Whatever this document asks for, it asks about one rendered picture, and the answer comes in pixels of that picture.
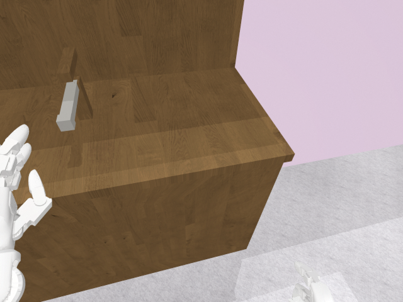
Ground left robot hand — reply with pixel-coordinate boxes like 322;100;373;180
0;125;52;250

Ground tap lever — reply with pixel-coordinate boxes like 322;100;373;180
56;80;79;131

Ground right robot hand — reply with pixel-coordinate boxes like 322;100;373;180
288;261;334;302

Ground counter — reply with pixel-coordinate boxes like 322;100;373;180
0;0;295;302

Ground left robot forearm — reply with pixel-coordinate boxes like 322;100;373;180
0;249;25;302

